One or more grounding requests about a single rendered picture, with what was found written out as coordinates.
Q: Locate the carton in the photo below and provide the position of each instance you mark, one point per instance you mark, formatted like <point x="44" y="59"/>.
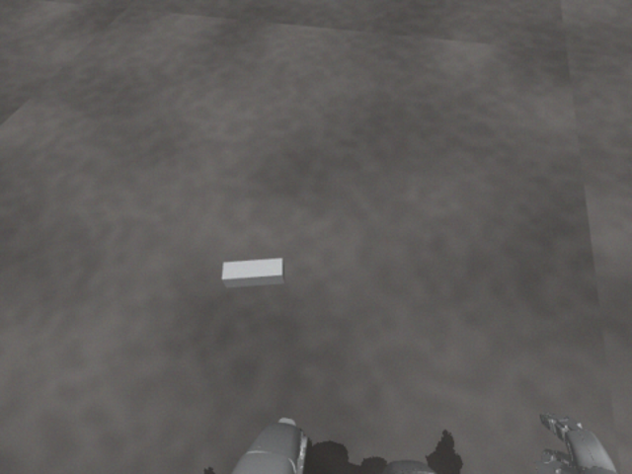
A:
<point x="256" y="272"/>

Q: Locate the right robot hand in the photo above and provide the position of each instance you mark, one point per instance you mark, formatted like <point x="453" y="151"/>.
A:
<point x="585" y="450"/>

